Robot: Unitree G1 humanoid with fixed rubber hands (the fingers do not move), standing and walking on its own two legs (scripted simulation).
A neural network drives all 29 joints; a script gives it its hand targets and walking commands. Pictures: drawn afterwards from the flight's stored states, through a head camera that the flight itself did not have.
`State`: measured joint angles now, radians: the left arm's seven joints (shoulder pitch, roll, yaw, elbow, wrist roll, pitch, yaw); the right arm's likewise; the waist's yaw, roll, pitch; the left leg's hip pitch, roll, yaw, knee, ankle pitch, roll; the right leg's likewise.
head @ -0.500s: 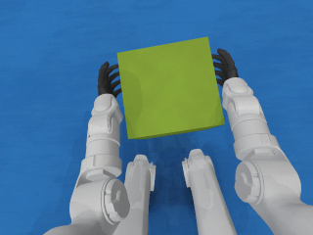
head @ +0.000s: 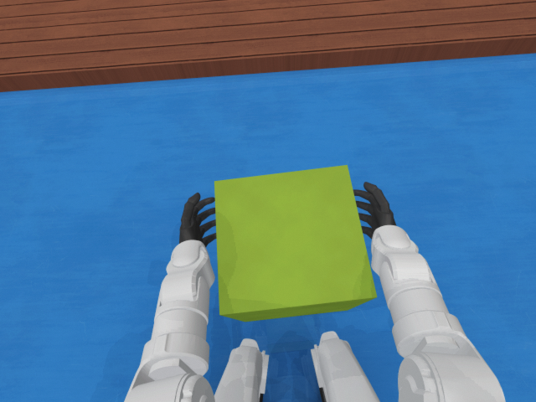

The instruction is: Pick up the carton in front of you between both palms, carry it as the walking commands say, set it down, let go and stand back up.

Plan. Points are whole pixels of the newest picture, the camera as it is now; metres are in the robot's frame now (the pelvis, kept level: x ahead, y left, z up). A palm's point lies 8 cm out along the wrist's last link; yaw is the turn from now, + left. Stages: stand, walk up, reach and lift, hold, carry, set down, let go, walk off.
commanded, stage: reach and lift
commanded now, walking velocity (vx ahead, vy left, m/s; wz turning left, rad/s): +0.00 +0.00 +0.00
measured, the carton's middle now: (289, 254) +0.37 -0.01 -0.12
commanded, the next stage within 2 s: hold in 1.62 s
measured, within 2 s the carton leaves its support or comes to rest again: neither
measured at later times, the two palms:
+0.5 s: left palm (149, 220) +0.34 +0.15 +0.11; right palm (415, 209) +0.34 -0.15 +0.11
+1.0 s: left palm (129, 212) +0.33 +0.15 +0.16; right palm (434, 203) +0.32 -0.15 +0.15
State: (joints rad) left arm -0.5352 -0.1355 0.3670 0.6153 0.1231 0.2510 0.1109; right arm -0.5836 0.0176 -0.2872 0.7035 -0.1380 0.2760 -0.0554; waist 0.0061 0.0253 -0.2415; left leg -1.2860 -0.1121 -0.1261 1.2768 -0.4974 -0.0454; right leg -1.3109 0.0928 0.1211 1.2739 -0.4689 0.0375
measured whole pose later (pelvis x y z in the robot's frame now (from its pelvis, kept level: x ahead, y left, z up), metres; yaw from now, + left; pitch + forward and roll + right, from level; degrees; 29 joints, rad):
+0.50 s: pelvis +0.05 +0.00 +0.12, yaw +0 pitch +8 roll +0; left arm -0.26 -0.15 0.27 0.48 0.18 0.40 0.06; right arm -0.26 0.11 -0.24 0.50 -0.18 0.42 -0.07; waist 0.00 0.01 -0.15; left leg -0.45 -0.06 -0.16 0.63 -0.31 -0.02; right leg -0.47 0.06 0.14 0.62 -0.29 0.02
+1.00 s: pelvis +0.03 +0.00 +0.13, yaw +0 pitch -3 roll +0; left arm -0.35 -0.17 0.33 0.42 0.31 0.59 0.00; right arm -0.33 0.15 -0.29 0.42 -0.30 0.62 -0.02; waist 0.00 0.01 -0.01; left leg -0.19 -0.05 -0.15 0.48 -0.23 -0.01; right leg -0.21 0.05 0.14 0.48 -0.21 0.02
